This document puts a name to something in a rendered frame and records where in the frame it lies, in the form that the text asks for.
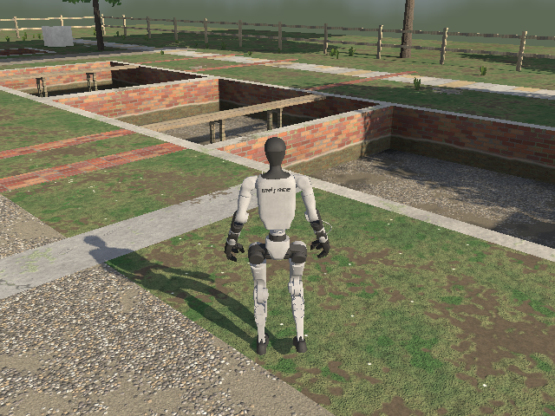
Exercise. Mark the right robot upper arm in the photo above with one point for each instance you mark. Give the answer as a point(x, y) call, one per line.
point(303, 183)

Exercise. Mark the robot left hand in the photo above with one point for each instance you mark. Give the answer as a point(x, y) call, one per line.
point(233, 248)

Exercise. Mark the robot right forearm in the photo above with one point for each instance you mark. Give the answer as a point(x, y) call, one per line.
point(319, 229)

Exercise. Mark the robot left foot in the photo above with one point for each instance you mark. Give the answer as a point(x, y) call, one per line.
point(261, 347)

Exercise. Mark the left robot upper arm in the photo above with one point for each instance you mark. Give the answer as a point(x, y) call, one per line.
point(244, 198)

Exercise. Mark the robot left forearm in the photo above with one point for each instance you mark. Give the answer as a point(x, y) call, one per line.
point(234, 231)

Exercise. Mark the robot left thigh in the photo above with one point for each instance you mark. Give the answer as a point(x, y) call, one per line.
point(256, 255)

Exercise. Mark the robot right hand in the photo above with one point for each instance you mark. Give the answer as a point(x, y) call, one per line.
point(318, 245)

